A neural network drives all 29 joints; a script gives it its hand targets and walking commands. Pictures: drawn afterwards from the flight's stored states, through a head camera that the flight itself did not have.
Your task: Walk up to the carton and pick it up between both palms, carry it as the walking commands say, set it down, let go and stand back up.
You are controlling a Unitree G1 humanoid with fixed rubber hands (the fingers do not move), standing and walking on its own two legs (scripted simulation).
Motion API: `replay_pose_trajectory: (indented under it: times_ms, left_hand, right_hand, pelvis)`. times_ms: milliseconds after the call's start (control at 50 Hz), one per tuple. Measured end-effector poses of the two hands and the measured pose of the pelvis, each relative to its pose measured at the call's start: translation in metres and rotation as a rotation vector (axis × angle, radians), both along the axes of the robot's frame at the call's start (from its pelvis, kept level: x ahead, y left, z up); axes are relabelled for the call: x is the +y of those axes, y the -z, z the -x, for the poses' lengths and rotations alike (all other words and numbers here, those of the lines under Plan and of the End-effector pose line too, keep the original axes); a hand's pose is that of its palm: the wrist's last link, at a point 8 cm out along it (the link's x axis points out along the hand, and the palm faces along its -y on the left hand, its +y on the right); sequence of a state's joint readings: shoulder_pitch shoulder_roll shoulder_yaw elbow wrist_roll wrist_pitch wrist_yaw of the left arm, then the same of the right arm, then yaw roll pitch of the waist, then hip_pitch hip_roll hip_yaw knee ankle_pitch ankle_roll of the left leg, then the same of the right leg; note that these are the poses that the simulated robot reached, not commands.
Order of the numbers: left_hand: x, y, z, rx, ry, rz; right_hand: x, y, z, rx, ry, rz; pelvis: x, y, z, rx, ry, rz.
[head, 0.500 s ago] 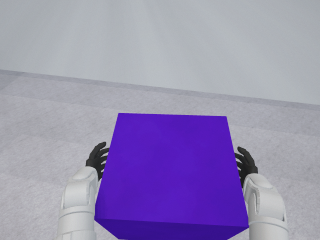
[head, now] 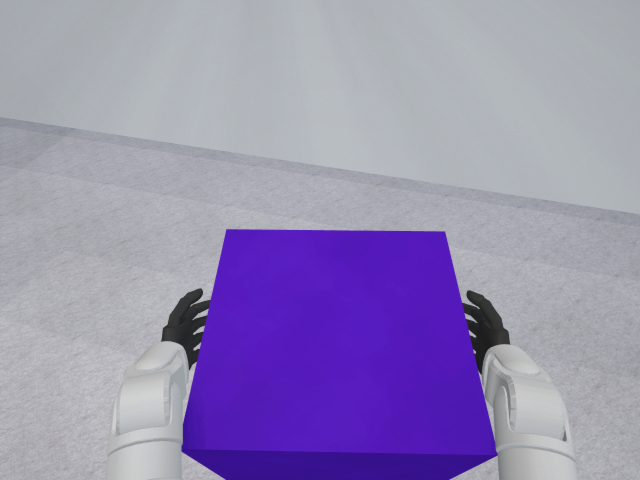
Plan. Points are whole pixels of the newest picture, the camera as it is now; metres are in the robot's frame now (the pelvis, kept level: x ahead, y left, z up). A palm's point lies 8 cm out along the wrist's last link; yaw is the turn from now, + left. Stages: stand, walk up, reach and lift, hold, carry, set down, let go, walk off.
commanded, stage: reach and lift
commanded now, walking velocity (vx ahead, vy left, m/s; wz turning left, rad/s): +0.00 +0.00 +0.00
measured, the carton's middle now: (333, 364) +0.28 +0.00 -0.04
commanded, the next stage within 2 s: hold in 0.52 s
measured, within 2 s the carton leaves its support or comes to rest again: neither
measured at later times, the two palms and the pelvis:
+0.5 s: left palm (181, 353) +0.26 +0.19 +0.03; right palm (499, 358) +0.26 -0.20 +0.03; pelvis +0.00 +0.00 +0.00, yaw -1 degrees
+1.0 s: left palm (181, 347) +0.27 +0.20 +0.04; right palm (493, 350) +0.27 -0.19 +0.03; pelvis +0.00 +0.00 +0.00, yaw -1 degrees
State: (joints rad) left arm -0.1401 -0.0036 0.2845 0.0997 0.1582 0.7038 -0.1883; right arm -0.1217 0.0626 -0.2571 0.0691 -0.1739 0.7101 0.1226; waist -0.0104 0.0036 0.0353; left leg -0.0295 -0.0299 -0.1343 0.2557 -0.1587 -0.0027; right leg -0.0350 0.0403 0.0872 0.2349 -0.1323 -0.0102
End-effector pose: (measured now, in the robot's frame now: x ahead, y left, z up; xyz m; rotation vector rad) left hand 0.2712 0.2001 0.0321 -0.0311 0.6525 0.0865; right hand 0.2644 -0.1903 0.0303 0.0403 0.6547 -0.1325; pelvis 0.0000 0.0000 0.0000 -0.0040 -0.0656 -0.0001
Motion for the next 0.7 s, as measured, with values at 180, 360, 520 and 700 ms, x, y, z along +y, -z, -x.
replay_pose_trajectory:
  times_ms: [180, 360, 520, 700]
  left_hand:
    - [-0.004, 0.0, 0.002, 0.004, 0.005, -0.009]
    - [-0.007, -0.001, 0.002, 0.002, 0.009, -0.01]
    - [-0.006, -0.002, 0.008, -0.005, -0.006, -0.009]
    - [-0.005, -0.004, 0.009, -0.009, -0.02, -0.005]
  right_hand:
    - [-0.004, 0.001, 0.005, 0.004, 0.005, 0.003]
    - [-0.007, 0.001, 0.008, 0.002, 0.01, 0.004]
    - [-0.005, -0.001, 0.009, -0.004, -0.002, 0.001]
    - [-0.004, -0.003, 0.006, -0.009, -0.007, -0.001]
  pelvis:
    - [0.002, 0.0, -0.003, -0.007, 0.011, -0.001]
    - [0.004, 0.0, 0.001, -0.006, 0.021, -0.004]
    - [0.002, 0.0, 0.004, -0.009, 0.02, -0.005]
    - [0.001, 0.001, 0.009, -0.015, 0.013, -0.005]
